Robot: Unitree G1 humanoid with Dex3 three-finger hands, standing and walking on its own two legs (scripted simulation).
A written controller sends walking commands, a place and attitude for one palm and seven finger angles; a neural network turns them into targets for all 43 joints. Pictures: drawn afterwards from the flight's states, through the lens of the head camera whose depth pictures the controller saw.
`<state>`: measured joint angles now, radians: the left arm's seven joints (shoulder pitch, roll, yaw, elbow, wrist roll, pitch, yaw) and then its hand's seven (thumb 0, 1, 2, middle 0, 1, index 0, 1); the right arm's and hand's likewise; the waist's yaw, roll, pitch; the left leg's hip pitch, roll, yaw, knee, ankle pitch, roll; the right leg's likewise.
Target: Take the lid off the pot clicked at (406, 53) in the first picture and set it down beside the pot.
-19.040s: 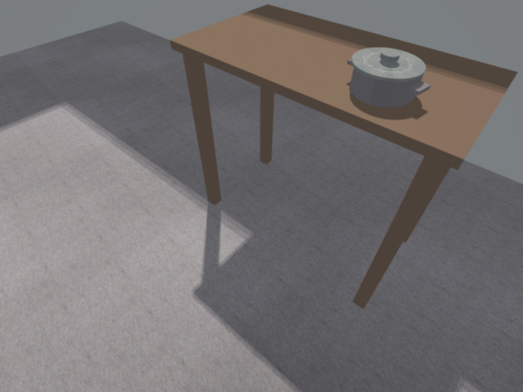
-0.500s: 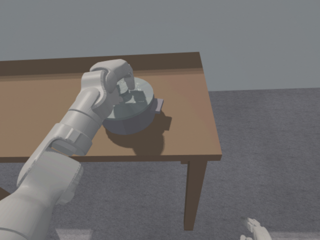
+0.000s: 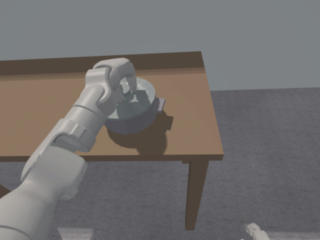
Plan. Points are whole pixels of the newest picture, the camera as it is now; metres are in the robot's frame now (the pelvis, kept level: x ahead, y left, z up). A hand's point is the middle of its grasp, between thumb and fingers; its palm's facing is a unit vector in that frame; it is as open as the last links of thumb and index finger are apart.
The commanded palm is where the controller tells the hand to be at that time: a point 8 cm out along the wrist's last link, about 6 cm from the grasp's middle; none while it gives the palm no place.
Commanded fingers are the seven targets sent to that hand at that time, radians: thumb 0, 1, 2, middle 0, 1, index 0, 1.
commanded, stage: close the fingers and squeeze the knob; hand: left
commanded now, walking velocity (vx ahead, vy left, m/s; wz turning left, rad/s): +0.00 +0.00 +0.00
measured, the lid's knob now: (122, 90) +0.47 +0.12 +0.15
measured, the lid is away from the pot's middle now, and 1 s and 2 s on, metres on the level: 0.01 0.01 0.01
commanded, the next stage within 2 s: lift the lid straight up in 0.44 s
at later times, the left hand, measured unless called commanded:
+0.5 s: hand (118, 91) +0.44 +0.11 +0.17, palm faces -0.31 -0.07 -0.95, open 7.4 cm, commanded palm +0.42 +0.11 +0.23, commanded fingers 0.00 0.66 0.97 -0.87 -0.99 -0.88 -1.01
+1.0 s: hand (120, 82) +0.45 +0.11 +0.19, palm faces -0.30 -0.08 -0.95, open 7.4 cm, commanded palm +0.42 +0.12 +0.27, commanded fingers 0.00 0.67 0.98 -0.88 -1.00 -0.89 -1.01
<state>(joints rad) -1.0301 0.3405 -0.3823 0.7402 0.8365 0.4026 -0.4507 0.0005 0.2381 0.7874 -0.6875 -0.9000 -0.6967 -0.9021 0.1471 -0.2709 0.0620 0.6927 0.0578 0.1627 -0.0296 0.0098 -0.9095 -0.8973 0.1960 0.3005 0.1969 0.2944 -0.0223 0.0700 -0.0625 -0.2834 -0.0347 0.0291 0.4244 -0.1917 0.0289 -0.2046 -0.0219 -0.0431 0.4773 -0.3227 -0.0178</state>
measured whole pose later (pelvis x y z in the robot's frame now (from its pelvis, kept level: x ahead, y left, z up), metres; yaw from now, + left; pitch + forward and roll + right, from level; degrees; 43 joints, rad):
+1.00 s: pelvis +0.00 +0.00 +0.00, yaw -1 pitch +3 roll +1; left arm -1.06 0.36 -0.35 0.73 0.83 0.36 -0.48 0.00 0.23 0.78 -0.70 -0.90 -0.70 -0.91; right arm 0.16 -0.27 0.06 0.71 0.05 0.10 -0.04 0.01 -0.91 -0.90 0.20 0.30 0.20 0.29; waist -0.02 0.07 -0.06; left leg -0.27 -0.03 0.04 0.41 -0.19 0.03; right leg -0.19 -0.02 -0.03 0.47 -0.32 -0.02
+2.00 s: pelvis -0.01 +0.00 +0.00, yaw +0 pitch +2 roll +1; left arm -1.26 0.41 -0.37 0.75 0.85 0.41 -0.54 0.01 0.23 0.79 -0.70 -0.89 -0.71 -0.91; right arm 0.15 -0.28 0.07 0.71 0.06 0.07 -0.04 0.01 -0.91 -0.90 0.20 0.30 0.20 0.29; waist -0.01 0.07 -0.06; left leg -0.27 -0.04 0.03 0.40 -0.17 0.03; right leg -0.20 -0.02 -0.03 0.47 -0.31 -0.02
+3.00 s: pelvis +0.00 +0.00 +0.00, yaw +0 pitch +3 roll +1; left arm -1.33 0.49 -0.32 0.79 0.90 0.41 -0.58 0.01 0.23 0.79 -0.70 -0.89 -0.71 -0.91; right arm 0.15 -0.28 0.07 0.69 0.06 0.10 -0.04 0.01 -0.91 -0.90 0.20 0.30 0.20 0.29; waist -0.02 0.06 -0.07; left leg -0.29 -0.04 0.03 0.41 -0.18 0.03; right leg -0.22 -0.02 -0.04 0.47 -0.31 -0.01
